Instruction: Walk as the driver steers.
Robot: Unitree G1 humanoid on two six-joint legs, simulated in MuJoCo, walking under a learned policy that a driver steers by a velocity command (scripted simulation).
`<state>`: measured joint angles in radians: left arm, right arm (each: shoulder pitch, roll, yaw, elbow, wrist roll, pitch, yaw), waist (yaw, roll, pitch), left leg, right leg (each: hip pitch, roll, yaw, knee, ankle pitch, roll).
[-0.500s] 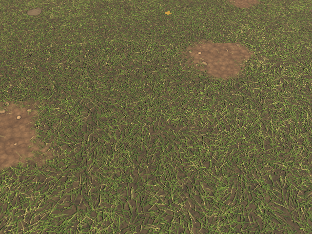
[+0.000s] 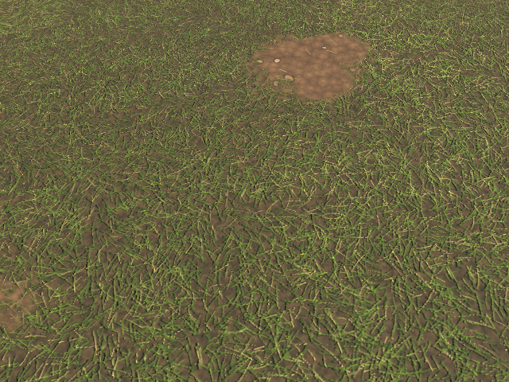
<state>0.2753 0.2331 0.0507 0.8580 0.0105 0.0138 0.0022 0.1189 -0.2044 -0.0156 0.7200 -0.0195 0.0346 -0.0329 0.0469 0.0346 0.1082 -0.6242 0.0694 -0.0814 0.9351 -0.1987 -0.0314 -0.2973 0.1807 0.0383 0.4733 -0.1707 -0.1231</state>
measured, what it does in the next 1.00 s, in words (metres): steps on the spot: left foot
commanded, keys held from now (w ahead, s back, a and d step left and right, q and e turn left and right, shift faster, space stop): no key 1.00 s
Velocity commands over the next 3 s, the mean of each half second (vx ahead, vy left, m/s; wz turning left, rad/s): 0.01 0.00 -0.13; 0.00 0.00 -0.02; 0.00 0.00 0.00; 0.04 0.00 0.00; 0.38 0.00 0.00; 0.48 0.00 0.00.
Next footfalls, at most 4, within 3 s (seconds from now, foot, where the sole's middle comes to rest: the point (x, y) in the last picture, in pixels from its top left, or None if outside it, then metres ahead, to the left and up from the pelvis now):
0.14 left None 0.09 0.15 -0.77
2.20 right None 0.17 -0.05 -0.77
2.64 left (255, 365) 0.45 0.06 -0.77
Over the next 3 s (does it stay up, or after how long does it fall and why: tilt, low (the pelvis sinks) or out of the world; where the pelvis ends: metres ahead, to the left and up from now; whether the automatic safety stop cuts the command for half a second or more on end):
stays up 0.50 0.01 0.01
